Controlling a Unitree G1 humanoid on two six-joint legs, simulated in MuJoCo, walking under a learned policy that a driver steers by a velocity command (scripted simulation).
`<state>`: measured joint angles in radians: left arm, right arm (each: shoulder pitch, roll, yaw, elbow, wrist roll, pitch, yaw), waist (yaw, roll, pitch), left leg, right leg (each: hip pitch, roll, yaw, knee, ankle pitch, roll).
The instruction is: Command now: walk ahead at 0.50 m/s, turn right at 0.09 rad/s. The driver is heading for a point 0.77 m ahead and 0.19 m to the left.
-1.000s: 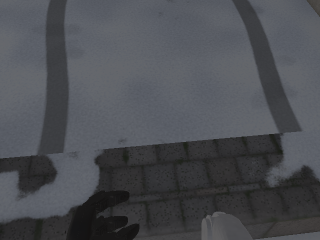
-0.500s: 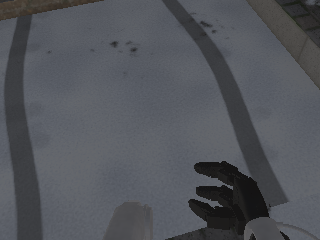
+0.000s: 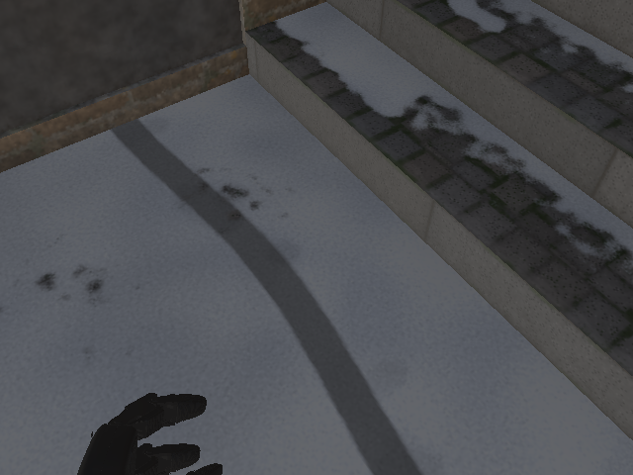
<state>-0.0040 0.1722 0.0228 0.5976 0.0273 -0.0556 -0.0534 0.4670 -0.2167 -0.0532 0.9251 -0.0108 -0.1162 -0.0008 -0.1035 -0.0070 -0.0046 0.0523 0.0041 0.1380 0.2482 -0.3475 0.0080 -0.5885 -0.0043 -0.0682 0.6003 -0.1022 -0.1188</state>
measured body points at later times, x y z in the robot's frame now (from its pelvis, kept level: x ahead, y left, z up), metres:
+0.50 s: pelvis +0.30 +0.00 +0.00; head +0.32 +0.01 +0.44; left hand +0.26 +0.26 -0.14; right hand +0.52 -0.20 -0.09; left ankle +0.47 +0.12 -0.71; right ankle +0.14 -0.08 -0.74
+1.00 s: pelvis +0.57 +0.04 +0.00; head +0.59 +0.05 +0.45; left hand +0.75 +0.29 -0.09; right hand +0.60 -0.23 -0.12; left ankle +0.48 +0.10 -0.74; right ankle +0.75 -0.08 -0.70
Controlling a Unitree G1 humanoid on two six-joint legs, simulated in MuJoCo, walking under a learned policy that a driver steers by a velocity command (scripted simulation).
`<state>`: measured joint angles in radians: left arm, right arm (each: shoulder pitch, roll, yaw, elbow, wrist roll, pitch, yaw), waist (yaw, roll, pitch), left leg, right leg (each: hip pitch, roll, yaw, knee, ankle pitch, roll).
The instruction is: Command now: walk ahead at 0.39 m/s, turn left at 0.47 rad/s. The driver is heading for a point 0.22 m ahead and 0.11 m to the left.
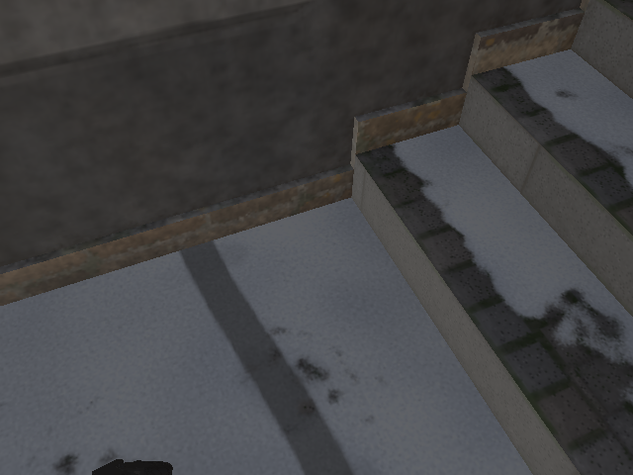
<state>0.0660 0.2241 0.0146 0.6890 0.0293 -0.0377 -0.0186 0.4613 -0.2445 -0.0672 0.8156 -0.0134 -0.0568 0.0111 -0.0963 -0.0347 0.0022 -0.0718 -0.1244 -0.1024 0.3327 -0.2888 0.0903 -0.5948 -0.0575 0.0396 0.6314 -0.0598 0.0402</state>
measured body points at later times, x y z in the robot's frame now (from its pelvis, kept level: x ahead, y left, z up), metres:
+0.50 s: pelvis +0.13 -0.02 -0.01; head +0.13 -0.01 +0.44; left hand +0.16 +0.23 -0.14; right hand +0.27 -0.24 -0.13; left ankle +0.14 +0.09 -0.74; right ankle +0.17 -0.12 -0.74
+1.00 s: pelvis +0.15 -0.01 +0.00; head +0.15 +0.00 +0.45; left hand +0.14 +0.23 -0.15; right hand +0.21 -0.24 -0.14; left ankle +0.14 +0.09 -0.74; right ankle +0.17 -0.12 -0.74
